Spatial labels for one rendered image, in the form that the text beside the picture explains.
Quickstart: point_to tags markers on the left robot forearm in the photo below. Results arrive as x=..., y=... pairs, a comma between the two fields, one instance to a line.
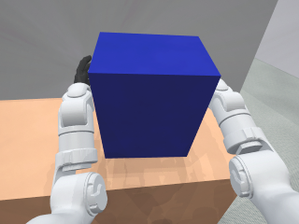
x=76, y=132

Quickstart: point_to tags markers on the robot right upper arm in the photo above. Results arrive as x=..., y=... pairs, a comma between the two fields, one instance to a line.
x=262, y=178

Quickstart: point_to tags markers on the pedestal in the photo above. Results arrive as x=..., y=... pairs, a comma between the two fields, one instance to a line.
x=195, y=189

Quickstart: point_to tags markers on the robot left upper arm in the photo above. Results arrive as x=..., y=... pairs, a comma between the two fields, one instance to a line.
x=75, y=199

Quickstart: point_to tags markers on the right robot forearm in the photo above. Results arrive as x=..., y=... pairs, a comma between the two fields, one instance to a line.
x=240, y=133

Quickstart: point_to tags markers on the carton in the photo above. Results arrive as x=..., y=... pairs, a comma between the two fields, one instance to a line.
x=150, y=93

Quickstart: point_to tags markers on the robot left hand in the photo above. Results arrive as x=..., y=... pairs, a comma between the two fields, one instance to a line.
x=82, y=71

